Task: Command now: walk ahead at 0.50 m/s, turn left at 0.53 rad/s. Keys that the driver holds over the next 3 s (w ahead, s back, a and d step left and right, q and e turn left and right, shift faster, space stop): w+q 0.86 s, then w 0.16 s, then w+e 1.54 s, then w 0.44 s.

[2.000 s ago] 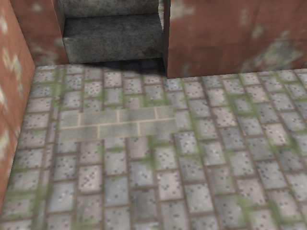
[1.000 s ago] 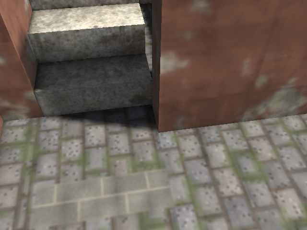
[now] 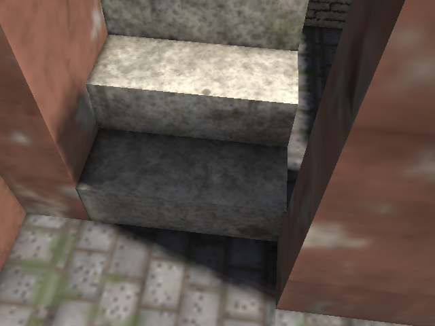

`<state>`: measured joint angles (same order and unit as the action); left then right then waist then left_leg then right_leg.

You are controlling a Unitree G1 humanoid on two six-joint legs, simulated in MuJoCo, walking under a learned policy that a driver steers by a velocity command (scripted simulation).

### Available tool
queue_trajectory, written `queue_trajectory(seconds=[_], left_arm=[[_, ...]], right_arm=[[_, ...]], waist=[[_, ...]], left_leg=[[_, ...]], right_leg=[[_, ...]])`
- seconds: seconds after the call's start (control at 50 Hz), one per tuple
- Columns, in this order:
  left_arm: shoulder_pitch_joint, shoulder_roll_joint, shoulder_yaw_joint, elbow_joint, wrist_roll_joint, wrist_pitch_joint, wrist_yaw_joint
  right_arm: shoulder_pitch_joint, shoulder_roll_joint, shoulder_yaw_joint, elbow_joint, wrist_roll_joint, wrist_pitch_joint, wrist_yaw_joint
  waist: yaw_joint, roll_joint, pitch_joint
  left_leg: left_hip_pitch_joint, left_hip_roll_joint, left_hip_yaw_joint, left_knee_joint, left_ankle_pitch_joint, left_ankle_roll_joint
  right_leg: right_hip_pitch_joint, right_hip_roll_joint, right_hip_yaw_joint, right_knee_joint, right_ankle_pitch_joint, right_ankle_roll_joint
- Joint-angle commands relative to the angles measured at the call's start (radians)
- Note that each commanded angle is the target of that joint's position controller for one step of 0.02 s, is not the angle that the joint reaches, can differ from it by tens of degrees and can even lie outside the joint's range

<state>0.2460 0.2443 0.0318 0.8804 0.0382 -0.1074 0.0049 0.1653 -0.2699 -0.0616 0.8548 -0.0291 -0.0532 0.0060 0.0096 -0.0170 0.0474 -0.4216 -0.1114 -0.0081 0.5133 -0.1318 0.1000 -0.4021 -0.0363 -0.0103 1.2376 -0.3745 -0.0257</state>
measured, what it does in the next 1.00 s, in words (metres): walks ahead, turning left: right foot, then left foot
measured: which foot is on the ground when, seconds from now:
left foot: down 0.00-0.40, up 0.42-0.80, down 0.82-1.00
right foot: up 0.00-0.38, down 0.40-0.84, up 0.86-1.00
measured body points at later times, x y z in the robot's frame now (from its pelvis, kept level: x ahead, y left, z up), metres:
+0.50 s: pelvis +0.23 -0.01 +0.01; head +0.26 -0.02 +0.46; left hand +0.34 +0.28 -0.07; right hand +0.37 -0.28 -0.12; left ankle +0.12 +0.05 -0.67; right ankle +0.30 -0.11 -0.73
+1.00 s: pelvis +0.33 +0.11 +0.01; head +0.36 +0.14 +0.46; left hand +0.30 +0.39 -0.12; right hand +0.48 -0.12 -0.11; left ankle +0.32 +0.17 -0.73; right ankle +0.38 -0.03 -0.67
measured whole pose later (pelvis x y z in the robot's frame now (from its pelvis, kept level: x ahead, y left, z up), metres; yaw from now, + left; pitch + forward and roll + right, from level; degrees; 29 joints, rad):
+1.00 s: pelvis +0.33 +0.11 +0.01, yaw +34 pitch +1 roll +0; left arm 0.16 0.28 0.02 0.87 0.02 -0.06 0.00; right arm 0.37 -0.23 -0.05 0.90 -0.02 -0.05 0.03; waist -0.06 -0.04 0.06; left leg -0.25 -0.10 -0.01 0.39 -0.16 0.09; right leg -0.42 -0.07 -0.02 0.97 -0.35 0.01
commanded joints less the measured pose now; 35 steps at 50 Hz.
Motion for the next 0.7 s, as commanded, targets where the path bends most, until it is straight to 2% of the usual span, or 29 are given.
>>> queue_trajectory(seconds=[0.02, 0.06, 0.08, 0.12, 0.14, 0.18, 0.22, 0.26, 0.28, 0.3, 0.32, 0.34, 0.36, 0.38, 0.4, 0.42, 0.44, 0.46, 0.48, 0.5, 0.52, 0.54, 0.56, 0.58, 0.6, 0.64, 0.66, 0.68, 0.7], left_arm=[[0.062, 0.088, 0.014, -0.064, 0.029, 0.007, -0.004], [0.046, 0.062, 0.003, -0.080, 0.020, 0.026, -0.004], [0.019, 0.055, 0.000, -0.089, 0.016, 0.028, -0.005], [-0.079, 0.058, -0.007, -0.128, 0.020, 0.047, -0.003], [-0.115, 0.043, -0.014, -0.144, 0.025, 0.055, 0.004], [-0.161, 0.058, -0.011, -0.155, 0.005, 0.043, 0.012], [-0.226, 0.068, -0.011, -0.185, 0.003, 0.032, 0.005], [-0.278, 0.068, -0.013, -0.209, -0.001, 0.020, 0.006], [-0.290, 0.071, -0.013, -0.220, -0.002, 0.015, 0.007], [-0.300, 0.086, -0.004, -0.236, -0.005, 0.007, 0.006], [-0.283, 0.083, -0.003, -0.240, -0.006, 0.003, 0.005], [-0.221, 0.069, -0.011, -0.232, -0.010, -0.008, 0.010], [-0.145, 0.075, -0.007, -0.213, -0.014, -0.015, 0.017], [-0.068, 0.128, 0.011, -0.197, -0.003, -0.016, 0.033], [0.046, 0.212, 0.035, -0.194, 0.017, -0.017, 0.052], [0.107, 0.303, 0.058, -0.193, 0.029, 0.000, 0.065], [0.090, 0.259, 0.062, -0.173, 0.019, 0.006, 0.064], [0.032, 0.177, 0.045, -0.188, 0.014, 0.005, 0.052], [-0.045, 0.123, 0.035, -0.213, -0.005, 0.006, 0.051], [-0.053, 0.119, 0.029, -0.207, -0.008, 0.002, 0.052], [-0.054, 0.130, 0.031, -0.193, -0.009, -0.005, 0.059], [-0.036, 0.143, 0.035, -0.184, -0.009, -0.008, 0.058], [-0.030, 0.153, 0.039, -0.184, 0.002, -0.005, 0.049], [-0.043, 0.132, 0.027, -0.173, -0.001, 0.009, 0.040], [-0.014, 0.140, 0.030, -0.167, -0.003, 0.018, 0.042], [-0.018, 0.174, 0.039, -0.156, -0.003, 0.032, 0.043], [-0.080, 0.204, 0.053, -0.163, -0.003, 0.051, 0.025], [-0.063, 0.216, 0.055, -0.149, 0.000, 0.059, 0.019], [-0.068, 0.224, 0.067, -0.141, 0.000, 0.075, 0.004]], right_arm=[[0.018, -0.115, -0.026, -0.068, 0.010, 0.003, -0.022], [0.059, -0.147, -0.038, -0.063, 0.010, -0.004, -0.020], [0.076, -0.156, -0.042, -0.064, 0.008, -0.002, -0.020], [0.092, -0.175, -0.054, -0.066, 0.011, -0.002, -0.014], [0.114, -0.177, -0.058, -0.059, 0.023, 0.008, -0.012], [0.131, -0.166, -0.059, -0.054, 0.019, 0.014, -0.013], [0.191, -0.176, -0.066, -0.031, 0.015, -0.001, -0.005], [0.217, -0.187, -0.070, -0.025, 0.009, -0.005, -0.003], [0.221, -0.190, -0.071, -0.023, 0.007, -0.006, -0.003], [0.227, -0.192, -0.070, -0.016, 0.016, -0.007, -0.004], [0.220, -0.197, -0.070, -0.017, 0.015, -0.008, -0.004], [0.170, -0.185, -0.061, -0.035, 0.009, 0.005, -0.008], [0.139, -0.192, -0.060, -0.044, 0.015, 0.007, -0.010], [0.123, -0.172, -0.054, -0.054, 0.040, -0.007, -0.009], [0.096, -0.134, -0.040, -0.078, 0.051, -0.021, -0.005], [0.155, -0.071, -0.027, -0.115, 0.058, -0.017, -0.003], [0.130, -0.118, -0.031, -0.124, 0.026, 0.002, -0.006], [0.116, -0.144, -0.033, -0.108, 0.006, 0.020, -0.007], [0.115, -0.150, -0.035, -0.105, -0.007, 0.031, -0.016], [0.113, -0.122, -0.030, -0.113, -0.013, 0.045, -0.019], [0.117, -0.126, -0.031, -0.122, -0.029, 0.055, -0.018], [0.130, -0.125, -0.031, -0.127, -0.030, 0.065, -0.016], [0.159, -0.127, -0.032, -0.134, -0.021, 0.070, -0.004], [0.097, -0.121, -0.028, -0.143, -0.023, 0.068, 0.009], [0.028, -0.118, -0.024, -0.176, -0.024, 0.068, 0.021], [0.017, -0.090, -0.006, -0.200, -0.022, 0.062, 0.037], [0.050, -0.067, 0.003, -0.197, 0.013, 0.034, 0.055], [0.065, -0.059, 0.005, -0.182, 0.004, 0.030, 0.071], [0.078, -0.027, 0.014, -0.188, 0.010, 0.025, 0.086]], waist=[[0.024, 0.060, -0.097], [0.031, 0.071, -0.121], [0.018, 0.071, -0.123], [-0.014, 0.094, -0.110], [-0.032, 0.128, -0.113], [-0.060, 0.112, -0.067], [-0.091, 0.074, -0.047], [-0.116, 0.067, -0.045], [-0.114, 0.068, -0.046], [-0.113, 0.045, -0.035], [-0.097, 0.062, -0.043], [-0.051, 0.072, -0.057], [-0.008, 0.064, -0.084], [0.032, 0.056, -0.130], [0.094, -0.032, -0.204], [0.077, -0.215, -0.283], [0.047, -0.212, -0.227], [0.021, -0.086, -0.111], [0.003, 0.016, -0.047], [-0.019, -0.012, -0.020], [-0.029, -0.062, -0.026], [-0.034, -0.071, -0.063], [-0.040, -0.122, -0.097], [-0.021, -0.097, -0.075], [0.012, -0.081, -0.078], [0.019, -0.089, -0.090], [0.015, -0.128, -0.091], [0.019, -0.124, -0.093], [0.016, -0.090, -0.087]], left_leg=[[0.169, 0.259, -0.312, -0.248, 0.370, 0.170], [0.147, 0.224, -0.265, -0.229, 0.471, 0.171], [0.150, 0.220, -0.270, -0.238, 0.410, 0.168], [0.160, 0.202, -0.313, -0.275, 0.101, 0.151], [0.194, 0.217, -0.363, -0.301, -0.039, 0.163], [0.227, 0.229, -0.412, -0.304, -0.089, 0.158], [0.301, 0.242, -0.439, -0.278, -0.032, 0.163], [0.366, 0.249, -0.450, -0.243, 0.080, 0.159], [0.389, 0.248, -0.457, -0.218, 0.145, 0.155], [0.394, 0.228, -0.456, -0.183, 0.216, 0.146], [0.392, 0.222, -0.461, -0.154, 0.277, 0.135], [0.335, 0.195, -0.443, -0.091, 0.400, 0.117], [0.293, 0.163, -0.427, -0.034, 0.435, 0.090], [0.207, 0.133, -0.420, 0.038, 0.431, 0.062], [0.100, 0.078, -0.346, 0.227, 0.298, 0.024], [-0.097, -0.046, -0.186, 0.409, -0.207, -0.008], [-0.206, -0.006, -0.130, 0.524, -0.418, 0.011], [-0.219, 0.056, -0.126, 0.597, -0.374, 0.015], [-0.207, 0.066, -0.095, 0.608, -0.321, -0.011], [-0.172, 0.090, -0.081, 0.579, -0.283, -0.028], [-0.142, 0.095, -0.064, 0.602, -0.268, -0.054], [-0.120, 0.086, -0.045, 0.636, -0.251, -0.070], [-0.100, 0.082, -0.031, 0.637, -0.233, -0.074], [-0.142, 0.102, -0.034, 0.596, -0.195, -0.081], [-0.155, 0.106, -0.021, 0.557, -0.181, -0.085], [-0.137, 0.125, -0.012, 0.431, -0.134, -0.093], [-0.041, 0.128, 0.026, 0.299, -0.095, -0.094], [0.024, 0.131, 0.034, 0.229, -0.069, -0.094], [0.017, 0.141, 0.051, 0.196, -0.022, -0.095]], right_leg=[[-0.087, -0.036, 0.035, -0.116, -0.001, 0.010], [-0.041, -0.011, 0.009, -0.228, -0.001, 0.035], [-0.045, -0.002, 0.000, -0.293, 0.013, 0.044], [-0.060, 0.001, 0.002, -0.419, 0.090, 0.065], [-0.112, -0.018, 0.018, -0.425, 0.145, 0.072], [-0.173, -0.023, 0.047, -0.483, 0.210, 0.087], [-0.211, -0.017, 0.061, -0.538, 0.228, 0.095], [-0.222, -0.006, 0.069, -0.581, 0.243, 0.089], [-0.215, 0.005, 0.069, -0.606, 0.230, 0.083], [-0.196, 0.029, 0.065, -0.619, 0.213, 0.081], [-0.154, 0.044, 0.062, -0.653, 0.191, 0.076], [-0.017, 0.058, 0.052, -0.715, 0.164, 0.069], [0.118, 0.078, 0.033, -0.803, 0.214, 0.063], [0.300, 0.039, 0.074, -0.816, 0.246, 0.033], [0.480, -0.141, 0.248, -0.874, 0.123, -0.020], [0.647, -0.350, 0.529, -0.956, 0.101, -0.120], [0.582, -0.429, 0.705, -0.992, 0.023, -0.181], [0.477, -0.389, 0.596, -0.993, 0.000, -0.172], [0.394, -0.341, 0.465, -1.022, 0.134, -0.140], [0.343, -0.296, 0.342, -1.023, 0.308, -0.118], [0.314, -0.275, 0.248, -0.993, 0.551, -0.109], [0.315, -0.256, 0.176, -0.965, 0.701, -0.106], [0.319, -0.242, 0.123, -0.947, 0.750, -0.111], [0.318, -0.232, 0.059, -0.946, 0.791, -0.094], [0.332, -0.239, 0.037, -0.950, 0.776, -0.094], [0.341, -0.248, -0.005, -0.973, 0.679, -0.097], [0.288, -0.202, -0.070, -0.997, 0.584, -0.087], [0.276, -0.213, -0.088, -1.002, 0.555, -0.105], [0.293, -0.254, -0.081, -0.977, 0.700, -0.102]])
